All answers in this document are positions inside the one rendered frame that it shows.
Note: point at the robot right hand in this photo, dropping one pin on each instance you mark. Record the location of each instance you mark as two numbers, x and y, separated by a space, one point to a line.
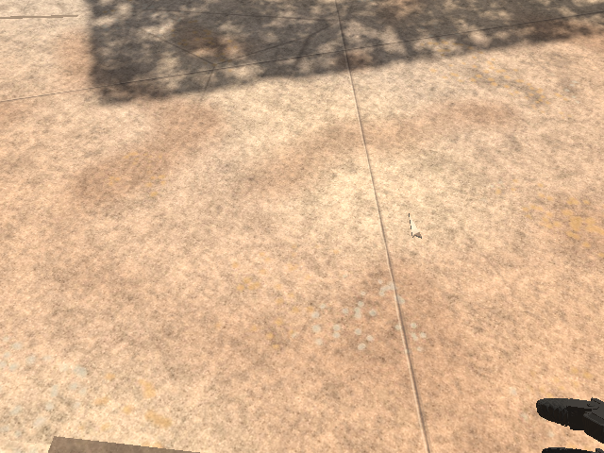
578 415

